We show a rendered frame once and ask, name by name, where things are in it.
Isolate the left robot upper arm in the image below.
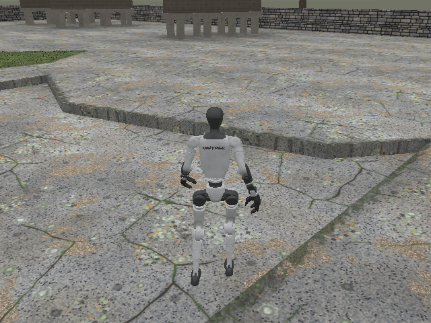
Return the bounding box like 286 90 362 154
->
183 135 201 172

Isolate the right robot upper arm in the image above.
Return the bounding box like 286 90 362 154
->
229 136 247 175

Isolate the robot head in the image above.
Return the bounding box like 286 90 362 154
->
203 107 226 139

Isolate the robot right forearm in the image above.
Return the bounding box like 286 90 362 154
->
242 164 258 196

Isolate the right robot hand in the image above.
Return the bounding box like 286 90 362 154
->
245 194 261 214

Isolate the left robot shin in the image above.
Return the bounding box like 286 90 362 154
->
192 229 202 277

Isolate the left robot hand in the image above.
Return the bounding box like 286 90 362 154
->
180 177 197 188

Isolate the robot left forearm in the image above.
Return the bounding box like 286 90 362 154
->
180 162 190 180

